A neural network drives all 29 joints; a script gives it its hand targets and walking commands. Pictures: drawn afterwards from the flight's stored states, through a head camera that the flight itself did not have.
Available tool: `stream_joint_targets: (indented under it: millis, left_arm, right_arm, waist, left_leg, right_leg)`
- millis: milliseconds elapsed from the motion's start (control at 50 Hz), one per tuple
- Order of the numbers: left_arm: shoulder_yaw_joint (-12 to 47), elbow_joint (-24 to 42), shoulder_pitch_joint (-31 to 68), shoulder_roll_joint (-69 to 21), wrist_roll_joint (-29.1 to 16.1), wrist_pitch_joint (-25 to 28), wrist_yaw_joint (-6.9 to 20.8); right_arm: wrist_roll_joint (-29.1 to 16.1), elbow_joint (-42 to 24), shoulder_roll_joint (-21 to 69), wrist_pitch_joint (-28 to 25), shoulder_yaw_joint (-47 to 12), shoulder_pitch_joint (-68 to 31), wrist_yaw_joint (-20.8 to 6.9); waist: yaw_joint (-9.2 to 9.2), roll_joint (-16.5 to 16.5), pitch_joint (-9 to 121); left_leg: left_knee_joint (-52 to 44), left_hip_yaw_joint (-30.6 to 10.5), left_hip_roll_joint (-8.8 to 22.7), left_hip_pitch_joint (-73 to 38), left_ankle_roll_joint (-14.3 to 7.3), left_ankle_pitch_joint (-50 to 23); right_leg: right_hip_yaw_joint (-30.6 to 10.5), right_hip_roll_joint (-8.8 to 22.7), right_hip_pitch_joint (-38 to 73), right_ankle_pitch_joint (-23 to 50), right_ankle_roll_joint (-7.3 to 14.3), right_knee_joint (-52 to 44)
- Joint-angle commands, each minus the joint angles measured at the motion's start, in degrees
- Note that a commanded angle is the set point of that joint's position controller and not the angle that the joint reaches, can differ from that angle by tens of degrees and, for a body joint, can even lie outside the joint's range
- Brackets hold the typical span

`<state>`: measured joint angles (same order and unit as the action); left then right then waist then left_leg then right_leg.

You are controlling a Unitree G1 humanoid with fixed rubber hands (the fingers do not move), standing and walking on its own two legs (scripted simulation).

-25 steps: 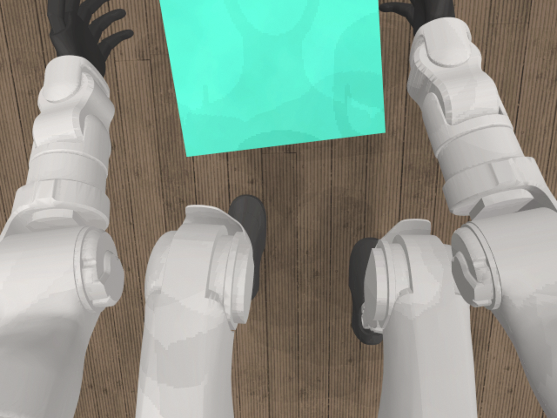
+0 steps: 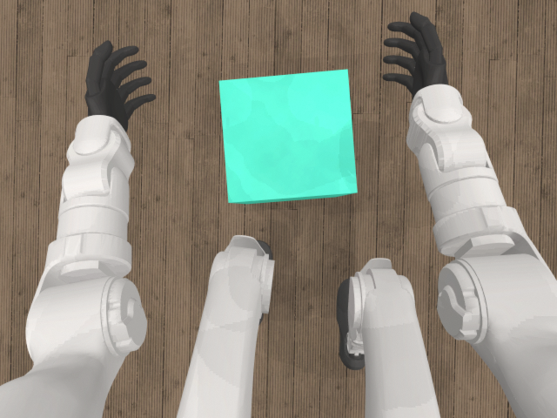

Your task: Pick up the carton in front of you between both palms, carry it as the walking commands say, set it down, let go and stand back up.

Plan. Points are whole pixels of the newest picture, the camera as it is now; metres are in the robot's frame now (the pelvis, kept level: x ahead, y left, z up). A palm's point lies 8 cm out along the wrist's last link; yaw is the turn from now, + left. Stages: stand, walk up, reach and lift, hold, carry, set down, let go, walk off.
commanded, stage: set down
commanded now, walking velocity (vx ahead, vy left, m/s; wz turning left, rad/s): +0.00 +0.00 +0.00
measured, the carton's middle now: (287, 149) +0.47 +0.08 -0.37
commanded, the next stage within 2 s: let go in 0.42 s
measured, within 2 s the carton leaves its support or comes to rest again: neither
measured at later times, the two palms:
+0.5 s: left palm (4, 69) +0.44 +0.31 +0.04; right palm (509, 22) +0.53 -0.08 +0.04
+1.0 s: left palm out of the picture +0.31 +0.28 +0.16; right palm out of the picture +0.38 -0.15 +0.15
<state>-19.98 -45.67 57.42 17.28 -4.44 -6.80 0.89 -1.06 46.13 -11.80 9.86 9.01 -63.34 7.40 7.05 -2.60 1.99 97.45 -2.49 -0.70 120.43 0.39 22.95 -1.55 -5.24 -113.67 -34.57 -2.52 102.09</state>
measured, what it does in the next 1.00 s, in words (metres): rises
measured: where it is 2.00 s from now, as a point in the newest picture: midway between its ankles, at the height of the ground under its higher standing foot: (302, 319)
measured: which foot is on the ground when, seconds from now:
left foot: down 0.00-1.00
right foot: down 0.00-1.00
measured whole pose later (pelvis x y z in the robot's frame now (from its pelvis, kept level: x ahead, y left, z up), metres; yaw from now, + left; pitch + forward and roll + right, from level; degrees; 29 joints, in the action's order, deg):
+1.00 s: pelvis +0.10 +0.02 +0.25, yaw +4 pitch +21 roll -1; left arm -6.0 -29.0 3.6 12.6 -0.6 -0.3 5.1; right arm 4.0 31.9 -6.9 0.9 7.4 -8.1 1.8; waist 3.9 0.0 2.3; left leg 39.7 -2.3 -2.3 47.4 -1.3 13.6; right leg -4.2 -1.2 -40.7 -20.9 -2.0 40.0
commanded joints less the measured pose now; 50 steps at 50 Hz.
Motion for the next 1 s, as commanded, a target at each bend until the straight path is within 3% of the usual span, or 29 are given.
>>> stream_joint_targets:
  millis: [0, 160, 440, 520, 660, 740, 840, 980]
  left_arm:
    - [-1.7, 8.3, 8.3, 9.2, 0.0, 0.4, 0.8]
    - [-1.9, 9.3, 5.7, 7.7, 0.7, -0.1, 2.0]
    - [-3.1, 7.3, -1.0, 4.1, 4.9, 2.4, 3.5]
    - [-2.0, 8.9, -8.0, 3.8, 6.9, 2.7, 4.8]
    - [3.5, 16.8, -24.2, 4.0, 8.2, 3.3, 6.4]
    - [6.6, 18.4, -32.1, 2.7, 6.7, 4.5, 6.2]
    - [10.3, 19.4, -43.4, 0.7, 4.8, 6.1, 5.2]
    - [14.0, 22.8, -58.3, -0.9, 3.3, 8.0, 3.5]
  right_arm:
    - [0.4, -10.2, -2.9, -0.2, -0.5, -13.0, -0.1]
    - [2.0, -10.1, -2.2, 0.4, 1.0, -8.5, -0.6]
    - [4.1, -6.8, -0.5, -2.5, 2.8, -0.4, -2.6]
    - [6.3, -8.9, 1.5, -2.5, 3.4, 8.3, -1.7]
    - [7.5, -19.5, 4.0, -3.8, 2.1, 25.0, -0.5]
    - [6.4, -21.4, 3.3, -5.6, 0.9, 32.4, -1.8]
    - [5.7, -19.2, 1.8, -8.0, 0.3, 44.7, -3.9]
    - [4.7, -19.4, -0.1, -10.8, -1.0, 58.8, -6.2]
  waist:
    - [4.0, -1.8, 62.8]
    - [2.19, 0.1, 60.5]
    - [1.52, 0.7, 53.5]
    - [0.48, 1.3, 56.0]
    - [0.1, 4.2, 49.8]
    - [-0.78, 5.0, 42.2]
    - [-2.43, 6.1, 34.7]
    - [-3.58, 5.7, 25.0]
  left_leg:
    - [-9.9, 7.3, -2.2, -50.6, 2.3, -20.2]
    - [-18.0, 6.7, -2.4, -58.5, 2.4, -21.4]
    - [-33.4, 4.5, -1.7, -71.1, 1.7, -26.5]
    - [-37.3, 4.4, -1.7, -79.0, 1.3, -29.7]
    - [-44.9, 2.0, -1.2, -95.4, 0.3, -33.6]
    - [-49.1, -0.2, -0.3, -102.1, 0.2, -33.6]
    - [-53.8, -2.1, 0.5, -109.5, 0.4, -35.7]
    - [-60.7, -2.3, 0.2, -115.8, 0.9, -38.3]
  right_leg:
    - [6.4, -2.6, 22.5, 9.4, -0.2, -14.7]
    - [5.7, -2.3, 26.9, 10.6, -0.6, -23.8]
    - [4.0, -1.1, 35.8, 16.3, -0.7, -39.9]
    - [3.6, -1.1, 43.0, 20.1, -1.0, -44.4]
    - [3.5, -1.0, 51.2, 21.3, -0.4, -53.1]
    - [3.4, -0.3, 52.9, 19.4, 0.1, -57.4]
    - [3.1, 0.3, 57.0, 19.1, 0.8, -61.9]
    - [2.0, 0.9, 71.4, 22.8, 1.7, -69.4]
